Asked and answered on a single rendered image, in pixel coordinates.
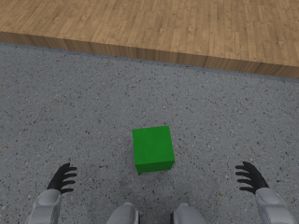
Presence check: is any right robot thigh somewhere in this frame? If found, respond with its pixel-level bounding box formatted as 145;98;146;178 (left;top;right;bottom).
173;205;209;224

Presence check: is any robot left forearm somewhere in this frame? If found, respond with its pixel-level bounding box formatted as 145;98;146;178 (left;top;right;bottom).
24;189;62;224

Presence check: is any robot right forearm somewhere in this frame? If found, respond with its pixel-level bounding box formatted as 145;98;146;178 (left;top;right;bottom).
255;188;298;224

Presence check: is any left robot thigh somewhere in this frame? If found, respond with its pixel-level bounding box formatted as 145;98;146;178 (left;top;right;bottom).
106;204;139;224

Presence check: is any robot right hand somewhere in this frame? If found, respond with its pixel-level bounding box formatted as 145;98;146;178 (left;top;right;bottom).
235;161;269;195

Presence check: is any carton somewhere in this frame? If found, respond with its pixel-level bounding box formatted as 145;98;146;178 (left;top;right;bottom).
132;125;175;174

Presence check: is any robot left hand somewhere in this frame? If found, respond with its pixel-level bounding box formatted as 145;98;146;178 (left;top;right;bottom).
47;162;78;194

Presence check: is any robot thigh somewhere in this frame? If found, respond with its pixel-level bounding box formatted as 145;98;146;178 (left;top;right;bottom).
173;205;209;224
106;204;139;224

